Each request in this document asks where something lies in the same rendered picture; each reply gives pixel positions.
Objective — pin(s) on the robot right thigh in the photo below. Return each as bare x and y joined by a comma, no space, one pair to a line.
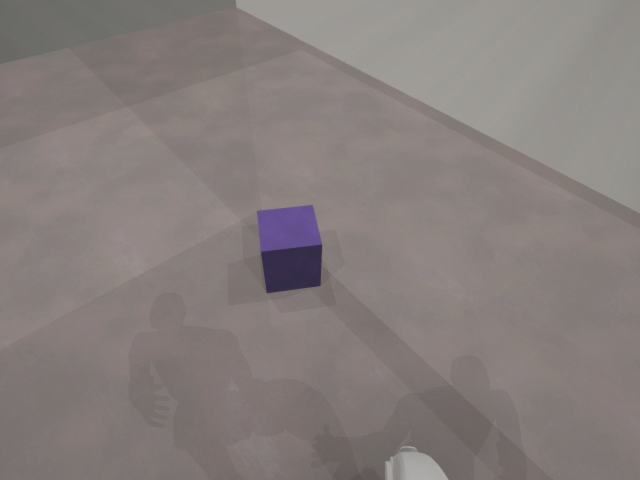
413,466

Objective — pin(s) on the carton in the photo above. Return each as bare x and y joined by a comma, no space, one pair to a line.
291,248

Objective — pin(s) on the right robot shin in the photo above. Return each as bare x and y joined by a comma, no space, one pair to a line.
407,449

